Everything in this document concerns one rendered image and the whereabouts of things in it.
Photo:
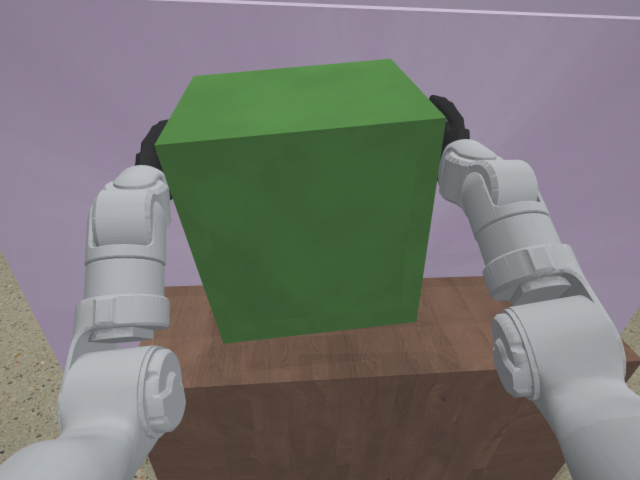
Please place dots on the right robot hand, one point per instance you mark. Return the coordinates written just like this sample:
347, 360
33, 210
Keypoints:
454, 127

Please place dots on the left robot hand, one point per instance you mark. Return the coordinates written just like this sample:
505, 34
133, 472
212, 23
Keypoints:
148, 155

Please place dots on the right robot forearm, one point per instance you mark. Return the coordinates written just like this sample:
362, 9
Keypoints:
524, 257

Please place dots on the carton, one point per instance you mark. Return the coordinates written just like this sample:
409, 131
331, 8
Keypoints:
306, 195

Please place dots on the robot right upper arm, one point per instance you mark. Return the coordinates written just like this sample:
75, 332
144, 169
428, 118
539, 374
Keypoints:
563, 355

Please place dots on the left robot forearm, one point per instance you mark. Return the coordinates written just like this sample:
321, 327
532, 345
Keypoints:
125, 257

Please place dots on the robot left upper arm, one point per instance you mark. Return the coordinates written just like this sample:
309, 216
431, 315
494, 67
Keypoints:
114, 407

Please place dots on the pedestal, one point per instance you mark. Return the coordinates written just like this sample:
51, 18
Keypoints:
411, 401

